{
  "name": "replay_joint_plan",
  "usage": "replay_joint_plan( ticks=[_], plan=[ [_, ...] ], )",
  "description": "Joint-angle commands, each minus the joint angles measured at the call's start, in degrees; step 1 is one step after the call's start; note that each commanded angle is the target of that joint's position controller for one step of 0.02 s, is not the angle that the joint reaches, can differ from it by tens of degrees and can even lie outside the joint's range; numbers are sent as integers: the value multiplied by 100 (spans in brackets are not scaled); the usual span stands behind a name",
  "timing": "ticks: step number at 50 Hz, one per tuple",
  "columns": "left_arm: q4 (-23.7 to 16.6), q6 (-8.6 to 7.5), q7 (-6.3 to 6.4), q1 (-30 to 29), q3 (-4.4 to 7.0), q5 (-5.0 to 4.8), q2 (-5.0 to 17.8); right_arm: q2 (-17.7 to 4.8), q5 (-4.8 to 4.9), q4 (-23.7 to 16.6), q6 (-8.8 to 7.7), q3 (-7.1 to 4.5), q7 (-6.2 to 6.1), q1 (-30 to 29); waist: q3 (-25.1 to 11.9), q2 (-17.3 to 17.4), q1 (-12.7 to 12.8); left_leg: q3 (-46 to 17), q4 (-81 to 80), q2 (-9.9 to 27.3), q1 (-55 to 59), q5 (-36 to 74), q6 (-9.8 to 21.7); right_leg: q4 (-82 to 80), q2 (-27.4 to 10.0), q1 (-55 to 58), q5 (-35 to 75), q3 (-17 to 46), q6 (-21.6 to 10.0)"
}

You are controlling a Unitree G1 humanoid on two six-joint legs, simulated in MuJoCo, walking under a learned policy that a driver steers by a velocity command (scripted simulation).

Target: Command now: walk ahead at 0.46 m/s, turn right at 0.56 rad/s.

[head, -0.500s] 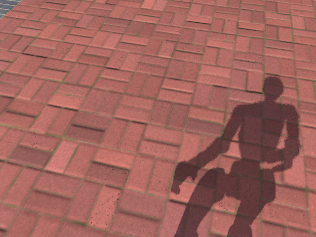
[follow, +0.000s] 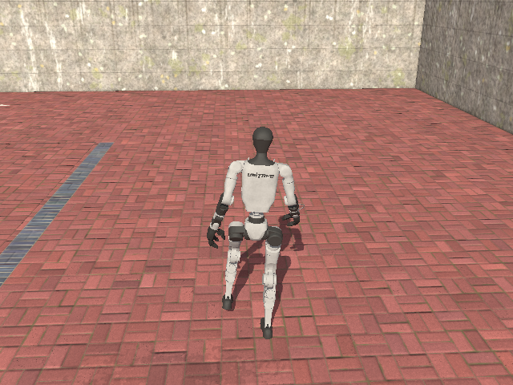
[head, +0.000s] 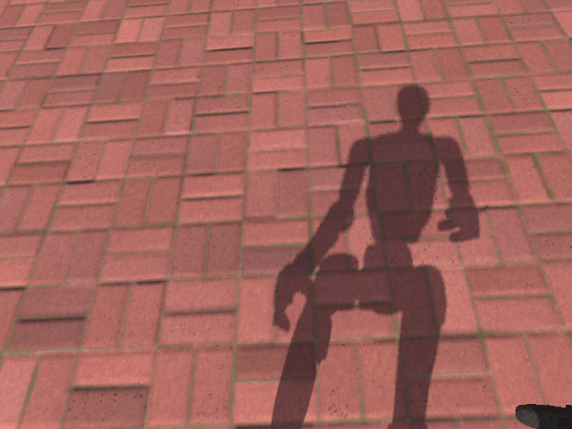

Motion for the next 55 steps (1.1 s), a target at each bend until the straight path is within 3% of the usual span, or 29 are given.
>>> replay_joint_plan(
  ticks=[1, 5, 8, 10, 11, 12, 13, 14, 15, 16, 17, 18, 19, 21, 23, 26, 30, 32, 34, 35, 36, 37, 38, 39, 41, 43, 48, 51, 55],
  plan=[
    [-273, -40, 123, 193, 289, -34, 1030, -160, 47, -600, -101, -3, 87, -949, 199, -796, 69, 178, -995, -289, -75, 694, -60, -519, -1072, 49, 1773, 970, -552],
    [-198, 25, 166, 518, 327, -78, 1034, -214, 89, -828, -185, 17, 215, -1534, 329, -782, 241, 81, -1598, -389, -51, 659, 22, -223, -1253, 460, 1681, 1409, -580],
    [-187, 84, 220, 435, 359, -51, 1032, -305, 97, -796, -255, -2, 272, -1376, 305, -890, 115, 137, -1816, -385, 472, 496, 188, 4, -1432, 651, 2114, 1483, -505],
    [-247, 110, 195, 283, 388, -10, 1079, -550, 81, -649, -271, -119, 215, -699, -79, -1074, -226, 411, -1883, -605, 1510, 26, 433, 728, -1290, 742, 3965, 1341, -368],
    [-328, 113, 158, 124, 367, 21, 1054, -745, 53, -489, -266, -208, 163, 60, -620, -1053, -635, 396, -1918, -483, 2663, 202, 678, 1631, -1024, 497, 4552, 1128, -212],
    [-512, 93, 123, -40, 282, 116, 870, -1012, -49, -358, -240, -262, 100, 1162, -1540, -659, -1091, -580, -1593, 439, 4502, 213, 1106, 3160, -718, -539, 3345, 1042, -74],
    [-393, 30, 69, 1101, 93, 34, 189, -1340, -47, -54, -195, -351, 135, 1834, -2523, 1312, -668, -3331, -1835, 1923, 6774, -517, 2179, 5387, 261, -2741, -1117, 677, 372],
    [-243, -24, 64, 1126, 145, -131, 673, -825, 92, 75, -174, -246, 160, 1988, -2340, 1228, -825, -4331, -2546, 2020, 6579, -1785, 2143, 6137, 83, -3482, -1810, 923, 368],
    [-433, -53, 55, 245, 246, -186, 1055, -534, 139, 11, -139, -160, 119, 1490, -1204, 594, -891, -3378, -2735, 1739, 5613, -1929, 1832, 6214, -198, -3780, -1358, 782, 361],
    [-604, -81, 64, -341, 229, -114, 1048, -465, 87, -27, -100, -106, 104, 1058, -592, -35, -745, -2612, -2886, 1498, 4587, -1392, 1637, 5946, -465, -3602, -877, 523, 341],
    [-695, -109, 57, -658, 238, 7, 972, -401, 31, 4, -83, -72, 117, 857, -185, -218, -579, -2154, -3056, 1277, 3817, -751, 1577, 5606, -631, -3447, -663, 371, 344],
    [-721, -101, 36, -604, 251, 42, 894, -336, -36, 29, -95, -34, 120, 774, -141, -62, -370, -1812, -3204, 1091, 3398, -408, 1526, 5327, -818, -3150, -517, 333, 332],
    [-722, -90, 25, -517, 230, 40, 768, -304, -23, 71, -103, -20, 135, 775, -128, 89, -270, -1646, -3339, 941, 3160, -216, 1538, 5070, -877, -2963, -476, 245, 344],
    [-768, -86, 21, -532, 168, 85, 551, -399, 79, 177, -116, -33, 136, 873, -66, 198, -186, -1377, -3525, 854, 2852, 127, 1651, 4479, -942, -2892, -479, 58, 427],
    [-972, -123, 20, -1000, 91, 159, 438, -631, 137, 225, -82, -95, 83, 948, 71, 165, -260, -1122, -3665, 781, 2601, 259, 1680, 3605, -964, -2880, -100, -94, 550],
    [-1116, -192, -38, -1685, 26, 123, 390, -818, 189, 295, 10, -147, 23, 1162, 139, 142, -489, -734, -3611, 512, 2309, 143, 1448, 2274, -725, -2350, 1060, -225, 652],
    [-1335, -262, -107, -2275, 94, 28, 635, -898, 255, 431, 112, -149, 7, 1669, 91, 225, -671, -1064, -3220, 677, 2611, -291, 1268, 1456, -479, -1926, 1400, -151, 677],
    [-1364, -310, -118, -2201, 176, 2, 807, -941, 245, 435, 169, -155, -20, 1698, 25, 314, -520, -1332, -2884, 757, 2750, -621, 1112, 1113, -437, -1504, 1154, -138, 570],
    [-1174, -339, -63, -1403, 323, 41, 1049, -728, 188, 403, 201, -79, -40, 1675, -322, 298, -75, -1209, -1981, 392, 2451, -421, 826, 820, -530, -205, 909, -173, 324],
    [-1092, -346, 3, -472, 437, 149, 1427, -365, 93, 248, 175, 57, -28, 1554, -1030, -247, 370, -812, -348, -11, 1707, -1053, 570, 840, -1520, 1130, 710, 743, -58],
    [-969, -250, 6, 14, 544, 226, 1891, 55, 181, 62, 85, 186, -45, 2202, -1755, -1890, 169, -117, 1497, -591, -72, -3104, 276, 459, -2856, 2667, 56, 2919, -879],
    [-886, -228, -30, 106, 477, 167, 1493, -447, 318, 121, 71, 81, -62, 2184, -1617, -1729, 243, -401, 2483, -308, -812, -3178, 225, 101, -2884, 2493, -1031, 3748, -1053],
    [-920, -231, -32, -148, 367, 120, 1112, -763, 325, 83, 109, -18, -66, 1743, -938, -1168, 278, -462, 2787, -96, -1005, -2653, 225, 21, -2639, 1918, -1010, 2919, -833],
    [-938, -227, -46, -520, 289, 134, 912, -737, 265, 56, 156, -35, -72, 1503, -581, -860, 128, -354, 2731, 78, -821, -2195, 194, -91, -2358, 1280, -458, 2178, -665],
    [-890, -236, -74, -1004, 217, 167, 667, -573, 208, -13, 269, -60, -35, 1342, -68, -907, -179, -334, 2342, 332, -434, -1707, 142, -462, -1962, 334, 377, 1199, -526],
    [-803, -299, -75, -1080, 264, 153, 710, -350, 215, -81, 372, -25, 6, 1294, 51, -857, -293, -244, 2182, 388, -209, -1433, 93, -722, -1875, -36, 996, 624, -538],
    [-538, -321, -4, -942, 386, 143, 1018, -205, 169, -338, 418, 35, 98, 729, 179, -568, -240, -180, 915, 404, -324, -329, 26, -898, -1852, 90, 1794, -398, -536],
    [-427, -269, 37, -798, 430, 102, 1194, -165, 161, -523, 386, 82, 215, 105, 343, -508, -25, 126, -1, 321, -84, 250, 113, -906, -1821, 164, 1743, -882, -412],
    [-250, -157, 41, -518, 501, -16, 1410, -262, 187, -824, 397, 70, 330, -460, 534, -516, 93, 419, -632, 221, -41, -169, 356, -692, -2017, 736, 1947, -1188, -253]
  ],
)
Next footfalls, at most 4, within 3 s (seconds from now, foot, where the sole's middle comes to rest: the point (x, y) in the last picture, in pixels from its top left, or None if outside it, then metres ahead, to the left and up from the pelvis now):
0.24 left None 0.34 0.11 -0.79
0.70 right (414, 410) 0.53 -0.17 -0.79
1.20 left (288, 314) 0.78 0.13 -0.79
1.68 right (345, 256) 0.97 -0.02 -0.79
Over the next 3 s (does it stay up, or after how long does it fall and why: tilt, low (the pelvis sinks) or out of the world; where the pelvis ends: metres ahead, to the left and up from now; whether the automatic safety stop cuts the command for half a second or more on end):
stays up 0.83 0.05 -0.02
